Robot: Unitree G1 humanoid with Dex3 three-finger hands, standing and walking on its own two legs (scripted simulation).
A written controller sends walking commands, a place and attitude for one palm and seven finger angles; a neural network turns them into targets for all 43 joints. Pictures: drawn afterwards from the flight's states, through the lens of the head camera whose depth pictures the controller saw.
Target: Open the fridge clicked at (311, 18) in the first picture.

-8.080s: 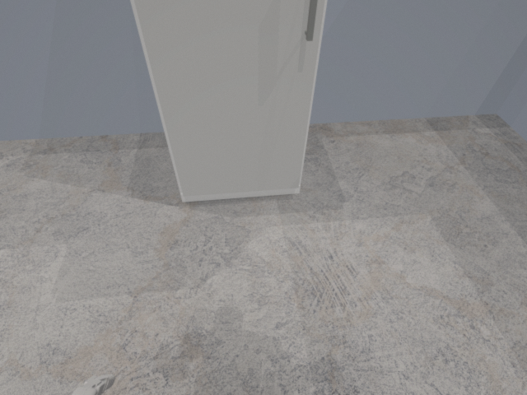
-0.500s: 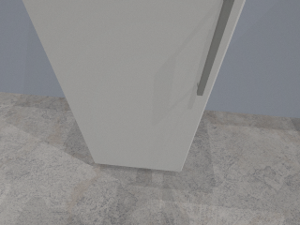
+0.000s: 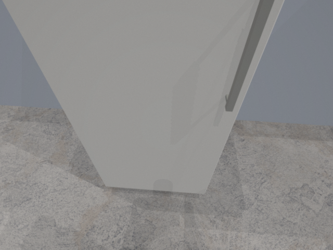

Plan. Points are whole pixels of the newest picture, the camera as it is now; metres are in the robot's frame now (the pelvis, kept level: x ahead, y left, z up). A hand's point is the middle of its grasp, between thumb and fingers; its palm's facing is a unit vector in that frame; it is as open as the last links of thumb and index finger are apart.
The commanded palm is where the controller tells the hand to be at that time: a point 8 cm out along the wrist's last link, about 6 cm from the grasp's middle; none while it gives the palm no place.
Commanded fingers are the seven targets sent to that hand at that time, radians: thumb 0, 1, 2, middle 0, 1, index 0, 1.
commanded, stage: come to a stop and stand still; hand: right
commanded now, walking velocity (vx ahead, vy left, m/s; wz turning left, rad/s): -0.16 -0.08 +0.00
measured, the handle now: (243, 59) +0.49 -0.14 +0.22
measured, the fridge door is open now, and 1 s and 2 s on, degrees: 0 0 0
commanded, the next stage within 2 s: none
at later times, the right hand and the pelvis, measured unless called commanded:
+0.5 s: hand out of the picture +0.09 -0.18 -0.15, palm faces +0.03 +0.96 -0.27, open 7.4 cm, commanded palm none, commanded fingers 0.00 -0.90 -0.90 0.20 0.30 0.20 0.30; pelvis +0.02 +0.02 +0.01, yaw +1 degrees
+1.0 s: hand out of the picture +0.01 -0.12 -0.15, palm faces +0.02 +0.97 -0.25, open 7.3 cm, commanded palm none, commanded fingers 0.00 -0.90 -0.90 0.20 0.30 0.20 0.30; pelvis -0.03 +0.07 +0.01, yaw +1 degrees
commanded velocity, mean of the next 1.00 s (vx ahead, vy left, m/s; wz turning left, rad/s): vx -0.06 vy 0.01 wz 0.00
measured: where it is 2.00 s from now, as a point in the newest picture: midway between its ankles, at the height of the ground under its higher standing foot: outside the picture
